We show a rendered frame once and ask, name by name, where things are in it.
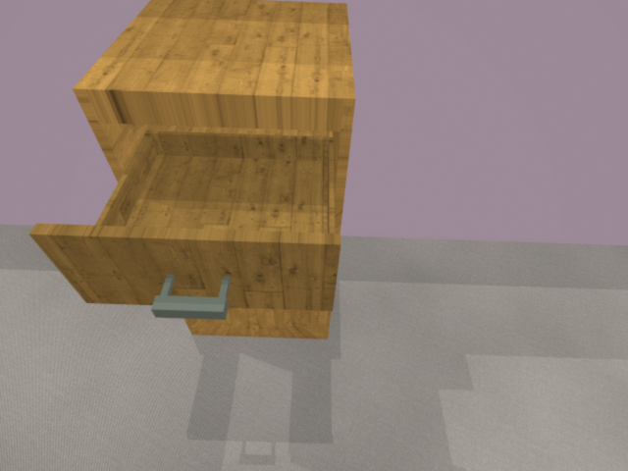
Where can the drawer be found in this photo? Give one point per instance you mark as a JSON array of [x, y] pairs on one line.
[[201, 206]]

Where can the cabinet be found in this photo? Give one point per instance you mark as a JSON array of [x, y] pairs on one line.
[[229, 66]]

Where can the handle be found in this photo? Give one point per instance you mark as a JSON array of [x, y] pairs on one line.
[[191, 307]]

